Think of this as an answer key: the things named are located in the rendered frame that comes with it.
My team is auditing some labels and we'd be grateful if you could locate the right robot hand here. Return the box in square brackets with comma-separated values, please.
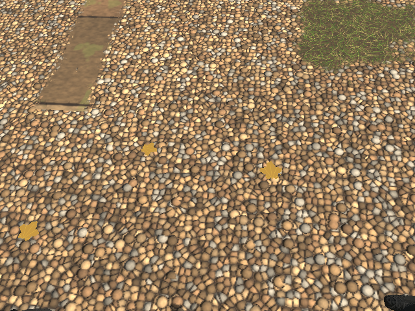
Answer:
[384, 295, 415, 311]

